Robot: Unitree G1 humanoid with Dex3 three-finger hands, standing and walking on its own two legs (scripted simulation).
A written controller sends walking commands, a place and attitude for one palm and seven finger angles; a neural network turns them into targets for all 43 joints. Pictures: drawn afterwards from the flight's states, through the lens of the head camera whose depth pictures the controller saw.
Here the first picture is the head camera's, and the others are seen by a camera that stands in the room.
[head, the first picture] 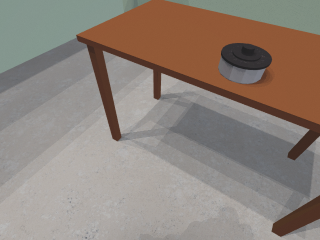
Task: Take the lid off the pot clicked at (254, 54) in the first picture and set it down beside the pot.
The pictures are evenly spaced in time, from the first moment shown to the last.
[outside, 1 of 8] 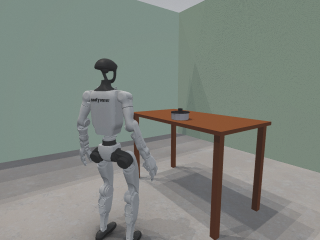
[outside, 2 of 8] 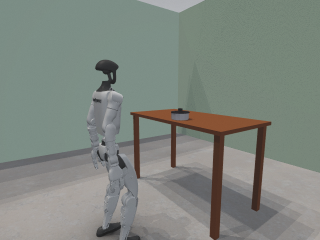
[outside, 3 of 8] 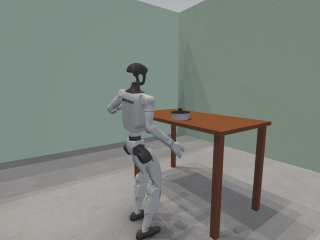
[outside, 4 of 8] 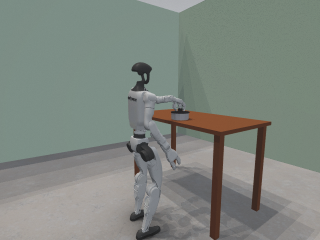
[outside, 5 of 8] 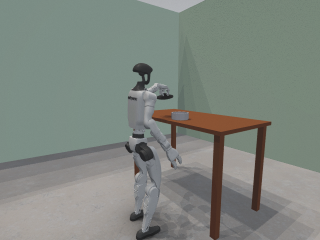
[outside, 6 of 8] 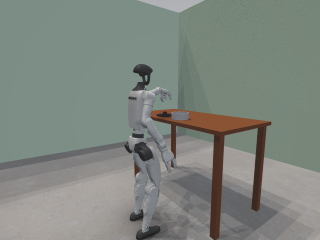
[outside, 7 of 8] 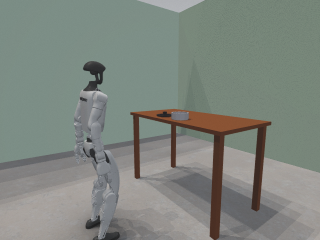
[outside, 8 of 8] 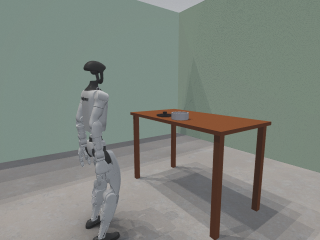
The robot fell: no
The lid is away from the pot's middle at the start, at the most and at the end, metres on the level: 0.00 0.25 0.24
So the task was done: yes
